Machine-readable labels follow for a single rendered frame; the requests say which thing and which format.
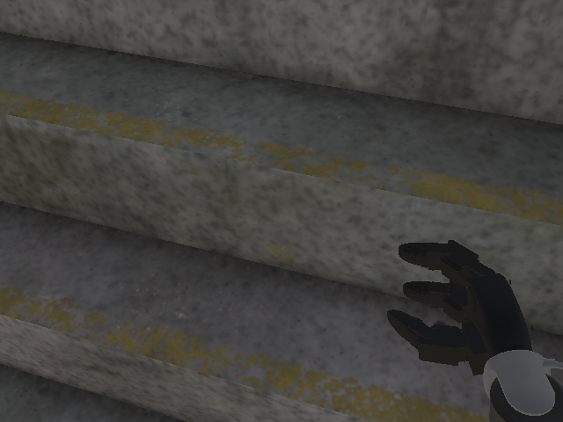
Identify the right robot hand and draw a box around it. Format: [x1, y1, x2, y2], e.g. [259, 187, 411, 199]
[387, 240, 534, 375]

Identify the robot right forearm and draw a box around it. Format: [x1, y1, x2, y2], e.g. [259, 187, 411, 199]
[483, 350, 563, 422]

